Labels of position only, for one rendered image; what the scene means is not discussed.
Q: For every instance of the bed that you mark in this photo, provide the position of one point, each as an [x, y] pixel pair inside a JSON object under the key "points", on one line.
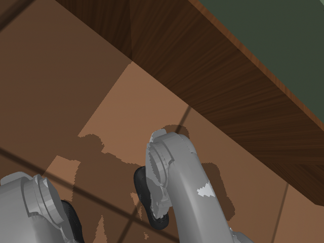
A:
{"points": [[253, 68]]}

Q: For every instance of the right robot foot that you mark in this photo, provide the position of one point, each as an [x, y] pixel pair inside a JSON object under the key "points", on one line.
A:
{"points": [[144, 197]]}

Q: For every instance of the left robot foot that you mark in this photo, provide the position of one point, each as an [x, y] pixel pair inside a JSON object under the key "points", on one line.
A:
{"points": [[74, 221]]}

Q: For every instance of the right robot hand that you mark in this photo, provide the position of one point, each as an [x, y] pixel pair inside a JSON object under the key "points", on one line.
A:
{"points": [[239, 237]]}

